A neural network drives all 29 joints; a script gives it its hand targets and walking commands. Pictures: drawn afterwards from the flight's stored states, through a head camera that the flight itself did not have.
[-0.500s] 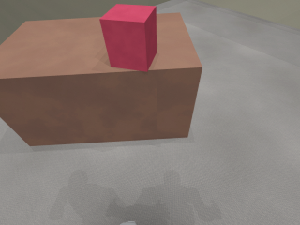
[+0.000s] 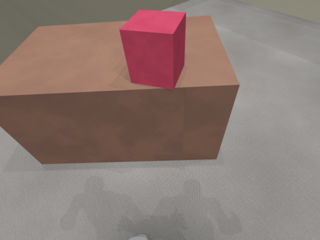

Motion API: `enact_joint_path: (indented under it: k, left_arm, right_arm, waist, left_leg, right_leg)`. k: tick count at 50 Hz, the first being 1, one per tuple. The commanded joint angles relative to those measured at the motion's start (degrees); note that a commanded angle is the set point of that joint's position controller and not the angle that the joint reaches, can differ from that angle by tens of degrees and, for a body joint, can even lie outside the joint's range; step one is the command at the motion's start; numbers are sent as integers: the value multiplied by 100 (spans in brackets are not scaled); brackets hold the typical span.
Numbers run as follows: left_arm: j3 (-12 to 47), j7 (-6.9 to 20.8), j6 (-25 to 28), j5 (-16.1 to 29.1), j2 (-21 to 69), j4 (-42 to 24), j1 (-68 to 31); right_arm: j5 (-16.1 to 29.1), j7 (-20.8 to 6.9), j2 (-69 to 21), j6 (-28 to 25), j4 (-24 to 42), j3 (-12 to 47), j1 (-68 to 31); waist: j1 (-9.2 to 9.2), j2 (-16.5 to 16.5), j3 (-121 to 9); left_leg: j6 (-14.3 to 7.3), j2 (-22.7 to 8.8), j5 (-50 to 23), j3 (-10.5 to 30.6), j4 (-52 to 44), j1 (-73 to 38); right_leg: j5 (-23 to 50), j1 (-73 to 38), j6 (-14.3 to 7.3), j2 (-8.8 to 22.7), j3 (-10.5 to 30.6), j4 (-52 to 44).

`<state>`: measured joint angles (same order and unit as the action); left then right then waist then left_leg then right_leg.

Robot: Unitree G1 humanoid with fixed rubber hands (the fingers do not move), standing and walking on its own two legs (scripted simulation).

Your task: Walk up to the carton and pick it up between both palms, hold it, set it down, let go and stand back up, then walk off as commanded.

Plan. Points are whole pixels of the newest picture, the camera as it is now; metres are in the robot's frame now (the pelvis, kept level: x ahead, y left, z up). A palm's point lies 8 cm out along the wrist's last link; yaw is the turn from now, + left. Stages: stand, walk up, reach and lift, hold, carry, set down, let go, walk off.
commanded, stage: walk up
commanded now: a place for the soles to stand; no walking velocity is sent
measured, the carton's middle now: (156, 50) +0.86 +0.04 +0.04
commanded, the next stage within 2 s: none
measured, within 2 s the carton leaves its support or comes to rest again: neither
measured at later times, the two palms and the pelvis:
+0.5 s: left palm out of the picture +0.08 +0.33 -0.08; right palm out of the picture +0.09 -0.31 -0.11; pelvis +0.02 +0.00 +0.00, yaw +2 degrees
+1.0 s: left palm out of the picture +0.11 +0.40 -0.08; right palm out of the picture +0.14 -0.26 -0.09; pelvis +0.06 +0.05 +0.01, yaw +3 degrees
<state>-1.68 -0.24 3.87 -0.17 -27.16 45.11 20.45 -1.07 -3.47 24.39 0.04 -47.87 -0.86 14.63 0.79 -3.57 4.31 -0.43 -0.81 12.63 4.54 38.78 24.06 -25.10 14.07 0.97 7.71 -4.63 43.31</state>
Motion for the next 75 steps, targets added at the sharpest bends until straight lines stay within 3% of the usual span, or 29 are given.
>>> enact_joint_path:
  k: [1,9,11,13,16,20,26,37,38,39,40,41,43,46,48,49,50,51,52,54,58,63,66,67,68,69,70,71,75]
  left_arm:
    - [-304,-119,-238,116,-870,-400,-3]
    - [-404,-110,-169,-4,-722,166,289]
    - [-438,-126,-104,-170,-1178,71,-143]
    - [-399,-44,-100,-94,-1187,-131,-1063]
    - [-334,-61,-161,-13,-975,-91,-944]
    - [-345,-75,-302,52,-779,24,-589]
    - [-362,-33,-254,-42,-945,19,-930]
    - [-355,-26,-319,-12,-840,69,-799]
    - [-610,107,-140,-151,-1359,-63,-92]
    - [-736,141,-101,-195,-1638,128,448]
    - [-832,135,-48,-177,-1916,206,438]
    - [-852,105,5,-154,-1827,55,91]
    - [-760,76,30,-115,-1635,52,-164]
    - [-693,152,26,-201,-1527,-124,-822]
    - [-575,195,-62,-204,-1289,-241,-1219]
    - [-475,203,-134,-235,-1016,-250,-1110]
    - [-318,221,-188,-171,-516,-282,-948]
    - [-218,195,-190,-76,-389,-444,-1030]
    - [-301,150,-197,-28,-1019,-384,-1114]
    - [-385,162,-143,58,-1328,-127,-587]
    - [-465,265,-59,-56,-1169,-90,-591]
    - [-426,366,16,-52,-994,-94,-730]
    - [-496,324,80,-52,-915,183,129]
    - [-568,267,119,-75,-1071,329,546]
    - [-668,194,179,-124,-1316,413,1049]
    - [-794,135,235,-150,-1871,256,1087]
    - [-774,175,213,-80,-1981,126,777]
    - [-729,182,203,0,-1796,52,415]
    - [-605,138,192,19,-1339,-39,-111]
  right_arm:
    - [25,315,1842,-237,269,-657,282]
    - [105,394,1257,-116,326,-389,-540]
    - [193,375,712,-79,316,-257,-375]
    - [176,383,977,-101,41,-337,-125]
    - [148,365,1129,-220,-17,-359,-34]
    - [102,430,1333,-230,20,-347,-497]
    - [109,396,1101,-168,-82,-300,-408]
    - [67,400,1187,-198,-134,-290,-503]
    - [20,189,1541,-240,71,-494,-173]
    - [-20,111,1563,-216,169,-530,-519]
    - [-23,101,1317,-182,200,-498,-706]
    - [-48,95,1306,-227,195,-443,-736]
    - [11,33,1357,-305,157,-477,-618]
    - [62,-66,1185,-375,58,-534,6]
    - [59,-18,1241,-367,-343,-688,1037]
    - [4,70,1357,-366,-571,-773,1618]
    - [-83,190,1756,-377,-666,-872,2137]
    - [-84,259,2204,-445,-457,-881,1944]
    - [57,261,2314,-444,-245,-863,1118]
    - [74,257,1964,-516,-37,-709,177]
    - [52,225,1569,-584,-84,-585,555]
    - [48,187,1683,-526,101,-619,57]
    - [54,164,1587,-471,267,-592,-452]
    - [37,181,1321,-439,292,-512,-347]
    - [55,184,985,-417,318,-413,-31]
    - [91,191,624,-427,467,-272,109]
    - [26,239,1155,-397,367,-363,124]
    - [35,234,1455,-384,225,-465,112]
    - [84,140,1220,-408,89,-516,501]
  waist:
    - [3,-846,-429]
    - [-394,-422,-415]
    - [-211,941,-207]
    - [81,1237,-104]
    - [19,747,-602]
    - [-276,116,-595]
    - [-71,646,-289]
    - [-191,400,-400]
    - [-343,392,-926]
    - [-643,665,-538]
    - [-713,2085,-156]
    - [-626,1748,248]
    - [-443,1060,365]
    - [-66,1518,-132]
    - [509,884,-436]
    - [732,131,-591]
    - [952,-1372,-421]
    - [908,-1751,-91]
    - [591,-695,174]
    - [32,-103,419]
    - [209,-251,-327]
    - [184,-721,-97]
    - [-392,-643,-388]
    - [-598,-74,-664]
    - [-814,1043,-1050]
    - [-777,2123,-1008]
    - [-626,1371,-865]
    - [-429,634,-307]
    - [-158,1090,-6]
  left_leg:
    - [-1473,-1547,517,3241,-1936,-739]
    - [-880,-786,-489,1416,-713,423]
    - [-295,81,503,725,146,646]
    - [-111,321,1183,-298,605,-420]
    - [-292,-105,-956,279,-237,-807]
    - [-876,-721,-536,1636,-781,13]
    - [-288,-14,322,523,-441,-25]
    - [-429,-285,130,1001,-795,138]
    - [-505,0,2867,963,-679,454]
    - [-36,426,3054,184,-285,1742]
    - [-98,433,1857,-605,1526,2273]
    - [-53,-21,1552,-440,1765,2591]
    - [-12,-149,1430,-365,1435,2156]
    - [-40,-47,1068,-849,313,192]
    - [-9,205,377,-1065,-374,-1691]
    - [-6,387,693,-891,-399,-2451]
    - [-225,-269,2104,698,-1322,-2617]
    - [-708,-1331,3599,3690,-2623,-2106]
    - [-1156,-1789,4597,4611,-3232,-1423]
    - [-1289,-1615,3261,3336,-2672,-1344]
    - [-1268,-1184,462,1673,-2070,-1782]
    - [-1302,-1151,1184,1104,-2066,-1163]
    - [-967,-966,654,562,-1175,-331]
    - [-776,-714,500,313,-246,-52]
    - [-586,-188,550,-161,1426,461]
    - [-210,617,1875,-370,2598,1847]
    - [-256,410,2032,9,2932,1930]
    - [-265,1,1620,101,2939,1756]
    - [-112,-268,673,-334,2007,1035]
  right_leg:
    - [-1351,1365,-273,-477,528,1833]
    - [730,-402,-325,-528,217,-963]
    - [131,31,-704,620,1732,-2070]
    - [917,855,-1183,1088,1723,-2012]
    - [1760,378,-579,285,724,-973]
    - [412,-17,-380,-333,484,-362]
    - [325,307,-701,263,994,-1556]
    - [314,-31,-547,-2,656,-1185]
    - [-2380,-570,-820,64,1064,-1608]
    - [-3663,-1353,-1113,460,1813,-2579]
    - [-3730,-1353,-1416,1534,3140,-3429]
    - [-3072,-1423,-1686,1901,3347,-3356]
    - [-2082,-1192,-1623,1575,2592,-3047]
    - [-54,-457,-1188,893,1042,-2393]
    - [-864,796,-885,383,448,-1359]
    - [-1172,1398,-803,87,220,-90]
    - [-1169,2284,-589,-506,-137,1794]
    - [-1199,3143,-460,-1101,922,2690]
    - [-839,3088,-450,-830,1360,2845]
    - [127,2833,-375,-294,1099,2478]
    - [304,2008,-156,-173,685,1090]
    - [848,1387,-159,-278,419,-209]
    - [1382,-355,-229,-598,56,-1021]
    - [1258,-1149,-230,-740,98,-1147]
    - [418,-1993,-327,-392,780,-1751]
    - [-900,-2343,-763,1134,3629,-2631]
    - [-1520,-1681,-1409,1696,4778,-3026]
    - [-1733,-992,-1472,1533,4154,-2956]
    - [8,-277,-1320,711,2251,-2853]
